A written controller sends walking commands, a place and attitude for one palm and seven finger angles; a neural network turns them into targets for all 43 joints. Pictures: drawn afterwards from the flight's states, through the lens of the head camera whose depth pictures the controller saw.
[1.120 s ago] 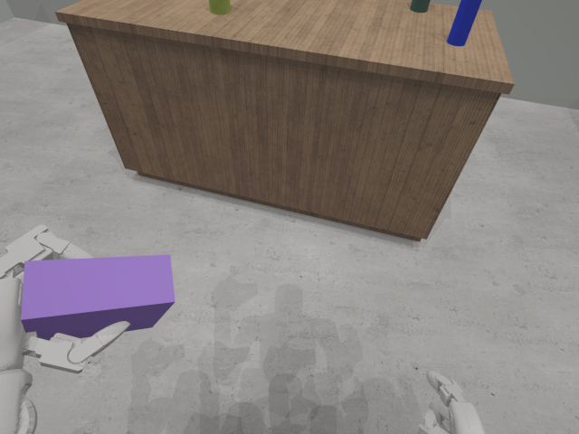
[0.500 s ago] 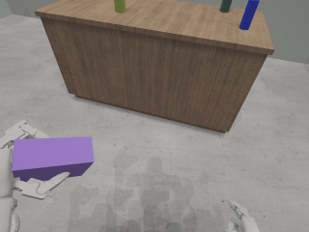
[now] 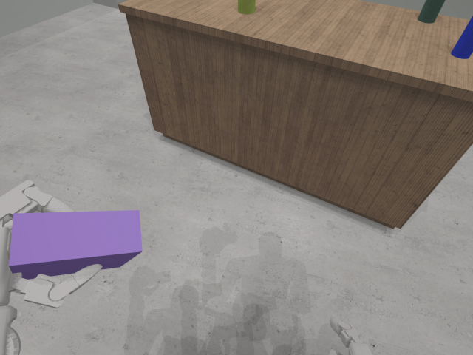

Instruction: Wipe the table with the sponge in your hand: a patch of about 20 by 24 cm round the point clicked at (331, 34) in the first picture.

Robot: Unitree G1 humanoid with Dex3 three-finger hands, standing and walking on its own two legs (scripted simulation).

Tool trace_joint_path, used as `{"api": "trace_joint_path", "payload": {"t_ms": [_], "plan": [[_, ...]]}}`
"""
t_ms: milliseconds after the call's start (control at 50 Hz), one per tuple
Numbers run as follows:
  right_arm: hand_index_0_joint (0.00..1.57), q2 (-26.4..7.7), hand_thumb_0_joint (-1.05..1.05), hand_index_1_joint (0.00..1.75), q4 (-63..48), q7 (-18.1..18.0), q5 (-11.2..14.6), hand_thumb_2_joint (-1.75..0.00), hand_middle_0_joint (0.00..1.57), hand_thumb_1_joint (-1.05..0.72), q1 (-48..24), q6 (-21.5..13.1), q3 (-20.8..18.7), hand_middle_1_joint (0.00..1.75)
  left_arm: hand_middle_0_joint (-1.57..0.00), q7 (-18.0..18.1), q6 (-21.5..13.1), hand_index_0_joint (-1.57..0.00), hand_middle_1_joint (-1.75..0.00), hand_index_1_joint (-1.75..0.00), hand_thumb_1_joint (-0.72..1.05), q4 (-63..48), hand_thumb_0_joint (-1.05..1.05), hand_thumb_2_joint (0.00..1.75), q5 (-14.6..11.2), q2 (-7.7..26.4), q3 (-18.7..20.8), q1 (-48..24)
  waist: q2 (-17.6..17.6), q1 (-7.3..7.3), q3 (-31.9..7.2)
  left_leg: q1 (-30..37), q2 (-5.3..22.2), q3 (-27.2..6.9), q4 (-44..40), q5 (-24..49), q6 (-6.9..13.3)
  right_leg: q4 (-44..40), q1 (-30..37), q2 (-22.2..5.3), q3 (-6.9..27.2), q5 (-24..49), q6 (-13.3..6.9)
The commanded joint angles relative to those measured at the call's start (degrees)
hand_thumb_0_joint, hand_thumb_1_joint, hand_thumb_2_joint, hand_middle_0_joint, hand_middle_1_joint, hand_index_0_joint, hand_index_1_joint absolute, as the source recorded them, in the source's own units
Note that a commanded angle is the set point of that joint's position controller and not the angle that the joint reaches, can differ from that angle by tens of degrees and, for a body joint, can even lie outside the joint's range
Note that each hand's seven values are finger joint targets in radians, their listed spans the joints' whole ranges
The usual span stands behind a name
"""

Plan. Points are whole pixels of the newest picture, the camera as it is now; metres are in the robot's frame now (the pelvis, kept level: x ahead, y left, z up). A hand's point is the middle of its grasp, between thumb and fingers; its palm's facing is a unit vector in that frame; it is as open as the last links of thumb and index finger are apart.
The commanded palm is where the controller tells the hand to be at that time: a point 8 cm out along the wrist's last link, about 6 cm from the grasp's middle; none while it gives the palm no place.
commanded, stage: walk to a spot facing it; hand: left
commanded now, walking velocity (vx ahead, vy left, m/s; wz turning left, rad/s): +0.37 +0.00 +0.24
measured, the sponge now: (95, 244) +0.22 +0.20 +0.15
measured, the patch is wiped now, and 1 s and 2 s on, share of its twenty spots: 0.00 0.00 0.00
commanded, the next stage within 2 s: none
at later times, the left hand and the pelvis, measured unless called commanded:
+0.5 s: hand (94, 172) +0.32 +0.23 +0.17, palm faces +0.53 -0.71 -0.47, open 9.5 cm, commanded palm +0.26 +0.27 +0.18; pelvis +0.15 -0.04 -0.01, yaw +9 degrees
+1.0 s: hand (116, 136) +0.42 +0.24 +0.16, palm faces +0.70 -0.57 -0.43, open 9.5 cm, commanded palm +0.35 +0.25 +0.18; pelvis +0.31 -0.06 -0.01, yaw +22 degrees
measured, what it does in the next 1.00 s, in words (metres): walks ahead, turning left: right foot, then left foot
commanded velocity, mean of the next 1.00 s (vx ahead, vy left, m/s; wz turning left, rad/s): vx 0.35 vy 0.00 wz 0.39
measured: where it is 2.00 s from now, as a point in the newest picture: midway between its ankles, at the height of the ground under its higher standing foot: (251, 301)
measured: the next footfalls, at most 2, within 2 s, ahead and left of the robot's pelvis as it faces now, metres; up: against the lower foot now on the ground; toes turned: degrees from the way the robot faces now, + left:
right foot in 0.08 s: +0.09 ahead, -0.12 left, +0.00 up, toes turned -7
left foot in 0.54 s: +0.27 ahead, +0.12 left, +0.00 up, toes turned +20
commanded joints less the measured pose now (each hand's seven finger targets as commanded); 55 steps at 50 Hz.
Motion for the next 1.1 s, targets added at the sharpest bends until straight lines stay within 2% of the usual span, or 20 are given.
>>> {"api": "trace_joint_path", "payload": {"t_ms": [0, 40, 60, 80, 160, 240, 380, 460, 480, 520, 540, 560, 680, 780, 800, 840, 860, 920, 980, 1080], "plan": [[0.20, -10.18, 0.00, 0.30, -7.84, -1.46, -0.15, -0.90, 0.20, -0.90, -6.60, -1.28, -4.35, 0.30, -1.20, 0.98, -2.65, -1.20, -1.60, -1.60, 0.10, -8.24, 0.00, 1.30, -0.57, 8.66, 6.34, -5.91, 8.97, 0.00, -4.37, -2.82, 9.67, -7.44, -4.31, 3.70, 8.69, -16.87, 11.78, 2.62, -4.18, 3.55, -0.56], [0.20, -9.05, 0.00, 0.30, -8.11, -1.39, 0.25, -0.90, 0.20, -0.90, -6.39, -0.22, -4.43, 0.30, -1.20, 1.05, -2.03, -1.20, -1.60, -1.60, 0.10, -7.56, 0.00, 1.30, -0.05, 10.37, 7.07, -6.46, -3.77, 0.50, -8.56, -15.58, 5.03, -1.11, 14.54, 0.11, 5.77, -25.26, 28.81, -6.84, 7.99, 1.81, -4.79], [0.20, -8.21, 0.00, 0.30, -9.07, -1.29, 0.60, -0.90, 0.20, -0.90, -7.15, 0.32, -4.59, 0.30, -1.20, 1.24, -0.99, -1.20, -1.60, -1.60, 0.10, -6.51, 0.00, 1.30, 0.15, 12.00, 8.16, -5.71, -19.13, 1.01, -9.56, -27.53, -2.81, 5.05, 32.93, -12.76, 2.68, -29.95, 34.00, -20.64, 30.80, 1.53, -10.84], [0.20, -10.00, 0.00, 0.30, -9.94, -1.46, 0.32, -0.90, 0.20, -0.90, -10.03, 0.28, -4.63, 0.30, -1.20, 1.49, -1.17, -1.20, -1.60, -1.60, 0.10, -8.31, 0.00, 1.30, -0.96, 12.62, 8.62, -7.73, -15.77, 1.14, -6.92, -33.09, -2.24, 1.66, 43.19, -14.73, 1.17, -31.88, 32.32, -25.89, 35.67, 5.04, -12.90], [0.20, -10.17, 0.00, 0.30, -8.78, -0.75, 0.55, -0.90, 0.20, -0.90, -10.01, 2.14, -5.07, 0.30, -1.20, 0.54, -3.40, -1.20, -1.60, -1.60, 0.10, -8.89, 0.00, 1.30, -0.61, 12.67, 9.41, -4.46, -4.28, -0.03, -0.71, -31.10, 3.34, 1.02, 48.78, -3.11, -0.93, -31.21, 19.93, -19.55, 18.15, 9.53, -11.26], [0.20, -10.06, 0.00, 0.30, -9.96, -0.71, 0.06, -0.90, 0.20, -0.90, -9.21, 2.74, -5.14, 0.30, -1.20, 1.29, -4.57, -1.20, -1.60, -1.60, 0.10, -11.72, 0.00, 1.30, -0.55, 11.78, 8.78, -6.52, -4.35, -0.44, -0.22, -30.23, 4.97, 5.13, 38.90, 0.79, -1.44, -30.16, 21.20, -17.17, 5.01, 25.54, -10.38], [0.20, -8.96, 0.00, 0.30, -13.71, -0.72, 0.82, -0.90, 0.20, -0.90, -6.79, 2.09, -5.96, 0.30, -1.20, 3.11, -3.45, -1.20, -1.60, -1.60, 0.10, -13.02, 0.00, 1.30, -1.20, 10.14, 9.11, -2.51, -10.62, 2.21, -3.36, -20.18, 2.11, 15.43, 12.46, 1.32, 0.06, -25.03, 27.42, -16.25, 0.53, 42.92, -9.98], [0.20, -9.49, 0.00, 0.30, -13.60, -1.48, 0.79, -0.90, 0.20, -0.90, -4.47, 1.69, -6.53, 0.30, -1.20, 4.10, -3.11, -1.20, -1.60, -1.60, 0.10, -14.79, 0.00, 1.30, -1.25, 10.04, 8.05, -4.21, -7.89, -0.99, -10.99, 0.94, -3.84, 20.53, -0.26, 8.12, 1.62, -4.99, 22.68, -13.59, -6.31, 48.67, -6.27], [0.20, -9.43, 0.00, 0.30, -14.25, -1.80, 0.72, -0.90, 0.20, -0.90, -4.41, 1.57, -6.49, 0.30, -1.20, 4.20, -4.02, -1.20, -1.60, -1.60, 0.10, -16.75, 0.00, 1.30, -1.08, 10.80, 8.45, -5.65, -3.91, -1.95, -14.28, 12.15, -1.86, 16.74, -1.01, 10.71, 3.28, 5.28, 15.54, -11.30, -7.39, 43.05, -4.06], [0.20, -10.70, 0.00, 0.30, -14.41, -1.16, 0.53, -0.90, 0.20, -0.90, -5.34, 0.99, -5.98, 0.30, -1.20, 4.13, -5.12, -1.20, -1.60, -1.60, 0.10, -18.41, 0.00, 1.30, -1.48, 11.64, 9.31, -6.53, 14.94, -0.66, -16.08, 26.35, 22.82, -24.35, -4.91, 29.59, 17.14, 29.50, -9.03, 0.03, -0.35, -10.68, -1.44], [0.20, -10.94, 0.00, 0.30, -13.78, -0.30, 0.68, -0.90, 0.20, -0.90, -5.09, 0.81, -5.48, 0.30, -1.20, 3.81, -4.71, -1.20, -1.60, -1.60, 0.10, -16.79, 0.00, 1.30, -0.60, 14.80, 10.12, -9.59, 7.49, -1.63, -11.45, 21.27, 24.89, -29.37, -7.72, 27.30, 18.90, 34.08, -13.46, 0.02, 5.71, -12.02, -2.29], [0.20, -11.65, 0.00, 0.30, -12.66, -0.29, 0.87, -0.90, 0.20, -0.90, -6.04, 0.80, -5.70, 0.30, -1.20, 2.33, -3.66, -1.20, -1.60, -1.60, 0.10, -9.60, 0.00, 1.30, -0.91, 14.18, 9.89, -8.15, 3.32, -1.36, -6.91, 14.90, 23.71, -26.99, -9.11, 21.04, 18.26, 32.51, -15.07, -2.45, 7.27, -9.96, -1.82], [0.20, -9.72, 0.00, 0.30, -11.09, 0.30, 1.28, -0.90, 0.20, -0.90, -7.88, -0.62, -5.60, 0.30, -1.20, 1.52, -5.68, -1.20, -1.60, -1.60, 0.10, -18.64, 0.00, 1.30, -1.97, 11.61, 12.28, -0.16, 15.12, 1.45, -5.06, -8.72, 13.58, -1.81, -12.04, -1.85, 11.16, 7.32, 2.00, -4.74, 0.45, 1.44, -0.36], [0.20, -10.00, 0.00, 0.30, -10.11, -0.80, 1.40, -0.90, 0.20, -0.90, -6.42, -1.64, -5.40, 0.30, -1.20, 1.03, -4.52, -1.20, -1.60, -1.60, 0.10, -10.63, 0.00, 1.30, -1.31, 7.59, 8.43, -3.82, 8.70, 0.83, -4.48, -15.52, 9.82, 2.96, -2.01, -15.85, 6.58, -10.89, 17.71, -0.09, -6.52, 6.72, 1.32], [0.20, -9.31, 0.00, 0.30, -9.68, -1.18, 1.53, -0.90, 0.20, -0.90, -5.67, -1.46, -5.35, 0.30, -1.20, 1.15, -3.85, -1.20, -1.60, -1.60, 0.10, -8.71, 0.00, 1.30, -0.88, 8.00, 8.31, -5.56, 2.19, 0.99, -4.64, -17.67, 6.78, 5.38, 7.84, -17.09, 4.82, -16.14, 20.26, -1.85, -2.78, 2.67, 0.29], [0.20, -8.60, 0.00, 0.30, -10.82, -1.42, 1.48, -0.90, 0.20, -0.90, -8.79, -1.56, -5.42, 0.30, -1.20, 2.09, -1.98, -1.20, -1.60, -1.60, 0.10, -6.69, 0.00, 1.30, -0.42, 12.71, 10.81, -8.86, -26.58, 2.99, -2.80, -34.15, -0.98, 6.92, 41.73, -19.62, 0.65, -33.18, 24.12, -25.87, 34.76, -3.48, -10.93], [0.20, -10.10, 0.00, 0.30, -10.26, -1.46, 0.88, -0.90, 0.20, -0.90, -10.40, -1.62, -5.22, 0.30, -1.20, 2.06, -1.89, -1.20, -1.60, -1.60, 0.10, -6.89, 0.00, 1.30, -0.58, 12.39, 9.69, -10.87, -16.76, 2.23, -1.53, -35.91, 1.62, 1.49, 48.28, -15.99, 0.06, -33.40, 24.04, -28.99, 35.20, 2.73, -13.49], [0.20, -9.86, 0.00, 0.30, -7.96, -1.20, 0.44, -0.90, 0.20, -0.90, -9.08, -0.20, -4.78, 0.30, -1.20, 1.47, -3.64, -1.20, -1.60, -1.60, 0.10, -8.50, 0.00, 1.30, 0.25, 11.34, 8.14, -11.37, -9.60, 1.21, 0.32, -31.30, 5.22, 2.56, 45.91, -9.61, -1.15, -28.57, 20.06, -23.16, 17.30, 15.34, -11.57], [0.20, -9.48, 0.00, 0.30, -9.47, -0.86, 0.48, -0.90, 0.20, -0.90, -10.15, 0.75, -4.65, 0.30, -1.20, 1.71, -4.13, -1.20, -1.60, -1.60, 0.10, -13.40, 0.00, 1.30, 0.29, 11.04, 7.35, -13.92, -12.34, 0.37, -1.17, -21.13, 5.30, 7.64, 30.66, -7.16, -0.98, -26.10, 17.99, -20.07, 0.79, 24.62, -8.33], [0.20, -8.65, 0.00, 0.30, -13.50, -0.68, 0.42, -0.90, 0.20, -0.90, -8.25, 0.70, -6.21, 0.30, -1.20, 3.85, -3.63, -1.20, -1.60, -1.60, 0.10, -20.45, 0.00, 1.30, -0.98, 11.41, 10.43, -5.02, -9.50, 1.79, -5.76, -11.88, 0.55, 16.37, 9.06, -4.28, -0.46, -16.30, 22.34, -18.86, -4.72, 38.53, -8.37]]}}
